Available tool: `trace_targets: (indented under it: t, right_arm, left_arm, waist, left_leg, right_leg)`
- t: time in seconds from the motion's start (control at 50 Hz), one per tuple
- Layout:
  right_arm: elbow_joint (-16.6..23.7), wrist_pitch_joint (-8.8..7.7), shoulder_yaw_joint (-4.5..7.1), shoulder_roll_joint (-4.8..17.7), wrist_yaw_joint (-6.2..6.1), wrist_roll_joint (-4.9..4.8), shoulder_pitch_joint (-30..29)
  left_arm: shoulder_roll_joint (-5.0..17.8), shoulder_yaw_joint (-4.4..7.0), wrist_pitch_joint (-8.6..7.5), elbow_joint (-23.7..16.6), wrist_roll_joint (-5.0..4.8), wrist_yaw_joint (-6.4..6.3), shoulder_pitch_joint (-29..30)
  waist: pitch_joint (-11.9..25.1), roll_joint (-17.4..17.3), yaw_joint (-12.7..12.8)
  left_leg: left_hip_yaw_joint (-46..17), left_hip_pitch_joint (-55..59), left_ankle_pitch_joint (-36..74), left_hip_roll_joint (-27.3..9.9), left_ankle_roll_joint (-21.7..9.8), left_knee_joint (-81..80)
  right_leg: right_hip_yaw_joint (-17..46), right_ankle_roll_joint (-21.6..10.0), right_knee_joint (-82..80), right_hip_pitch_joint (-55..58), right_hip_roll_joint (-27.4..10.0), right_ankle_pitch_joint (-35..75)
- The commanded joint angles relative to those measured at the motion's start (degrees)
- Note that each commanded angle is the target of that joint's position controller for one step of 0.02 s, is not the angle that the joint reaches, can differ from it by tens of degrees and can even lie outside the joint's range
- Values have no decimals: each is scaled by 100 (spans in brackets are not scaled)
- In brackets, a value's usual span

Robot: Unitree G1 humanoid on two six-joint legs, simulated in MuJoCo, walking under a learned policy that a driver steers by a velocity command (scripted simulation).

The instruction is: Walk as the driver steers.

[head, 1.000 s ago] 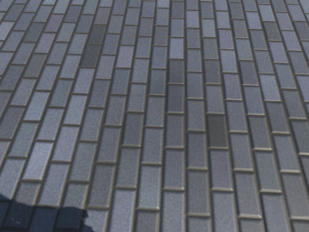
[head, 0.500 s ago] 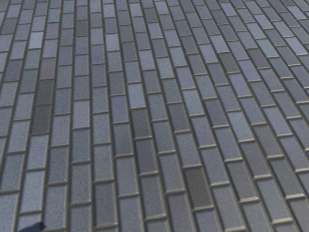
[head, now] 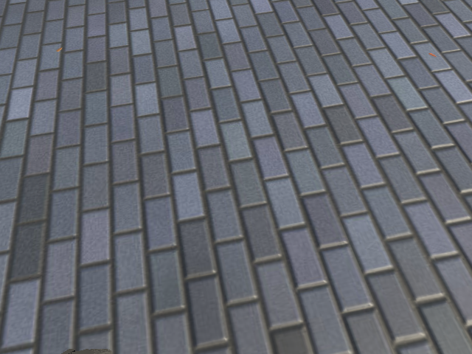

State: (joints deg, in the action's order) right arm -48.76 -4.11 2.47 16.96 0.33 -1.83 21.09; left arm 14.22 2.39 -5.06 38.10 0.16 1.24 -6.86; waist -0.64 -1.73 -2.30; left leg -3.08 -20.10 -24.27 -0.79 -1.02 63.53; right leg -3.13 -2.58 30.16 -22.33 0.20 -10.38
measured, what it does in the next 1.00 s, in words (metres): walks ahead, turning left: left foot, then right foot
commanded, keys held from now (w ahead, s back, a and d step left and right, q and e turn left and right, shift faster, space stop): w+q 0.78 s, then w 0.22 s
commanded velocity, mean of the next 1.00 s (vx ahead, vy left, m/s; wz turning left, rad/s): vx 0.50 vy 0.00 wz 0.47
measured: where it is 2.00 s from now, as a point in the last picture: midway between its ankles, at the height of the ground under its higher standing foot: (128, 217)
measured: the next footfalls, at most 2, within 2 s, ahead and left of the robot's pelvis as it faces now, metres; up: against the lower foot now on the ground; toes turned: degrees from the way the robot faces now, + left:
left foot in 0.44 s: +0.37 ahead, +0.17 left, +0.00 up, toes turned +17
right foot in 0.92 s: +0.69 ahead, +0.08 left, +0.00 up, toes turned +32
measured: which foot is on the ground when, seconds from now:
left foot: up 0.00-0.42, down 0.44-0.92, up 0.94-1.00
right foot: down 0.00-0.44, up 0.46-0.90, down 0.92-1.00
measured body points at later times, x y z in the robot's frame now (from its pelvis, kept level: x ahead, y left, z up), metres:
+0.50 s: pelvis +0.26 +0.06 -0.02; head +0.30 +0.08 +0.43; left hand +0.23 +0.35 -0.14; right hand +0.51 -0.13 -0.10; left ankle +0.33 +0.16 -0.73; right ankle +0.10 -0.11 -0.65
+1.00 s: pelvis +0.54 +0.12 +0.00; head +0.56 +0.12 +0.44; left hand +0.57 +0.43 -0.09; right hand +0.74 -0.10 -0.12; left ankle +0.36 +0.16 -0.66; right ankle +0.66 +0.06 -0.73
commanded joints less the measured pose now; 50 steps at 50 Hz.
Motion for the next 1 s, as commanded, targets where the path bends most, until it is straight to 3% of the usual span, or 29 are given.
trace_targets:
  t: [0.02, 0.06, 0.12, 0.22, 0.32, 0.34, 0.38, 0.4, 0.42, 0.44, 0.46, 0.48, 0.5, 0.52, 0.54, 0.56, 0.58, 0.64, 0.72, 0.78, 0.84, 0.88, 0.9, 0.92, 0.94, 0.96, 0.98, 1.0]
  right_arm:
    - [573, -33, 196, 601, -30, 37, -362]
    - [508, 111, 172, 351, -28, 15, -183]
    - [631, 191, 184, 262, -42, 43, -434]
    - [895, 143, 120, 106, 113, 69, -1258]
    - [1365, 141, 74, 65, 287, 57, -2091]
    - [1445, 144, 88, 96, 321, 54, -2139]
    - [1520, 170, 173, 256, 354, 60, -1937]
    - [1465, 190, 259, 404, 348, 57, -1540]
    - [1289, 198, 408, 650, 311, 45, -755]
    - [1049, 239, 614, 1064, 205, 48, 210]
    - [1015, 234, 741, 1773, 119, 9, 273]
    - [1210, 149, 620, 1472, 131, 55, 440]
    - [1160, 86, 512, 1099, 148, 117, 300]
    - [1177, 51, 460, 920, 144, 86, -29]
    - [1253, 47, 396, 727, 138, 82, -463]
    - [1360, 39, 338, 574, 114, 145, -737]
    - [1424, 39, 329, 560, 100, 172, -853]
    - [1363, 9, 379, 755, 9, 134, -772]
    - [1232, 69, 418, 866, -95, 70, -457]
    - [1110, 113, 432, 908, -107, 38, -152]
    - [1008, 130, 391, 768, -126, 50, -16]
    - [989, 157, 378, 722, -120, 78, -93]
    - [1011, 156, 324, 572, -107, 103, -101]
    - [1104, 140, 213, 312, -91, 168, -115]
    - [1142, 68, 109, -12, -95, 24, 737]
    - [1068, 29, 149, 384, -111, -41, 711]
    - [1129, 28, 245, 754, -108, -51, 24]
    - [1242, 30, 232, 732, -115, 31, -445]
  left_arm:
    - [539, 184, -69, 31, 30, -4, -705]
    - [544, 219, -164, 130, 47, 6, -544]
    - [688, 288, -226, 331, 85, -46, -604]
    - [883, 333, -159, 545, 48, -150, -774]
    - [1094, 404, 29, 817, -67, -189, -1235]
    - [1136, 417, 75, 843, -92, -195, -1242]
    - [1308, 457, 155, 824, -121, -234, -1138]
    - [1391, 478, 202, 806, -134, -263, -1086]
    - [1423, 475, 244, 784, -156, -288, -983]
    - [1322, 421, 219, 716, -118, -316, -982]
    - [452, 147, 75, 400, 120, -222, -1515]
    - [671, 122, -184, 304, -36, -133, -1121]
    - [1002, 218, -311, 113, -268, -72, -473]
    - [923, 174, -371, 50, -249, -82, -340]
    - [923, 194, -369, 119, -97, -126, -340]
    - [1002, 249, -305, 154, -10, -139, -461]
    - [994, 267, -222, 157, 21, -130, -550]
    - [744, 205, -72, 86, 88, -151, -415]
    - [508, 86, -82, -126, 64, -106, 498]
    - [613, 106, -134, -262, -38, -36, 930]
    - [807, 176, -212, -260, -45, 42, 869]
    - [871, 238, -259, -170, -33, 45, 470]
    - [1000, 315, -282, -51, 15, 16, -5]
    - [1267, 391, -305, 30, 96, -18, -795]
    - [1825, 549, -240, 267, 145, -10, -1504]
    - [1414, 474, -212, 382, -57, 51, -1689]
    - [1035, 362, -188, 318, -88, 37, -1396]
    - [906, 297, -140, 254, -21, 21, -1073]
  waist:
    - [286, 802, 369]
    - [153, 760, 179]
    - [-25, 521, 142]
    - [-247, 419, 413]
    - [-512, 365, 704]
    - [-493, 406, 670]
    - [-200, 627, 439]
    - [80, 739, 188]
    - [488, 688, -276]
    - [992, 368, -740]
    - [1410, -1255, -153]
    - [2395, -846, -409]
    - [1679, -465, -565]
    - [1088, -126, -323]
    - [670, 165, -42]
    - [533, 56, 182]
    - [456, 7, 305]
    - [254, 30, 362]
    - [88, -199, 5]
    - [76, -319, -183]
    - [117, -452, -142]
    - [151, -602, 106]
    - [419, -567, 334]
    - [1123, -119, 686]
    - [1857, 1634, 491]
    - [1696, 1695, 630]
    - [866, 1008, 764]
    - [477, 591, 684]
  left_leg:
    - [-320, -2025, 654, -636, 8, 421]
    - [-312, -1687, 946, -665, 75, 304]
    - [-445, -2023, 1573, -655, 161, -113]
    - [-55, -1947, 2868, -567, 91, -1706]
    - [360, -2239, 2430, -477, -151, -2539]
    - [471, -2174, 2170, -409, -231, -2624]
    - [824, -1543, 1573, -62, -446, -2670]
    - [982, -970, 1291, 174, -577, -2663]
    - [1044, 123, 1455, 426, -765, -2979]
    - [468, 1863, 1743, 274, -1029, -3243]
    - [-2542, 4030, 1345, -1300, -2025, -3447]
    - [-4590, 4544, 612, -1917, -2510, -4458]
    - [-3766, 4141, 862, -1732, -2137, -4622]
    - [-3020, 3283, 1250, -1490, -1916, -4615]
    - [-2447, 2388, 1840, -1256, -1744, -4670]
    - [-2094, 1763, 2369, -1103, -1688, -4787]
    - [-1967, 1382, 2578, -997, -1685, -4917]
    - [-1439, 672, 3157, -789, -1683, -5072]
    - [-1032, 341, 2487, -372, -1293, -4966]
    - [-1366, 516, 1948, -487, -1176, -4777]
    - [-1761, 1118, 1758, -777, -1078, -4344]
    - [-1850, 1261, 2135, -777, -945, -3970]
    - [-1699, 1211, 2669, -519, -803, -3419]
    - [-1318, 688, 2256, -205, -587, -2000]
    - [-571, -1323, 217, 657, -101, 47]
    - [-776, -2349, -871, 513, -36, 900]
    - [-843, -2658, -401, 251, -65, 1179]
    - [-581, -2544, 24, 22, -75, 1063]
  right_leg:
    - [1816, -931, -1784, 1884, -1600, 87]
    - [1283, -925, -2095, 1396, -1512, 626]
    - [628, -918, -2234, 1400, -1507, 1414]
    - [-259, -699, -2306, 1641, -1350, 1593]
    - [-559, -602, -1993, 2603, -1661, 1965]
    - [-627, -552, -1816, 2762, -1704, 2359]
    - [-807, -420, -1136, 2925, -1700, 4203]
    - [-881, -355, -492, 2924, -1664, 5098]
    - [-1012, -222, 570, 2616, -1509, 5339]
    - [-1034, 21, 2101, 1463, -1277, 4212]
    - [-812, 413, 4298, -1332, -230, -1212]
    - [660, 399, 5187, -2120, 209, -2397]
    - [905, 256, 5147, -2628, -121, -1893]
    - [856, 163, 4642, -2533, -366, -1401]
    - [823, 192, 4111, -2167, -560, -1130]
    - [857, 232, 3793, -1709, -693, -939]
    - [843, 296, 3598, -1439, -713, -851]
    - [638, 564, 2758, -1261, -624, -413]
    - [554, 663, 923, -865, -281, 1177]
    - [630, 633, 265, -588, -82, 1500]
    - [725, 428, -84, -502, -125, 1172]
    - [559, 200, -320, 2, -80, 809]
    - [519, 20, -437, 739, -91, 743]
    - [1288, -352, -328, 2028, -872, 726]
    - [3776, -1398, -702, 4012, -2071, -244]
    - [5018, -1543, -1314, 4136, -2344, -1834]
    - [4298, -1267, -1422, 3474, -2115, -2081]
    - [3521, -1073, -1452, 2798, -1855, -1555]
Velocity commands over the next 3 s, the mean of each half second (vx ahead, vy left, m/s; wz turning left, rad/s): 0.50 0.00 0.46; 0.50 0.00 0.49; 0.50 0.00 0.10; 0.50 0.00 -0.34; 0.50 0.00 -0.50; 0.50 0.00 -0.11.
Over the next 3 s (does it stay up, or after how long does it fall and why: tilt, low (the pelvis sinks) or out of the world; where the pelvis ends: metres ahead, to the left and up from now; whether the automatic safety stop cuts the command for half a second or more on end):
stays up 1.53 0.48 -0.01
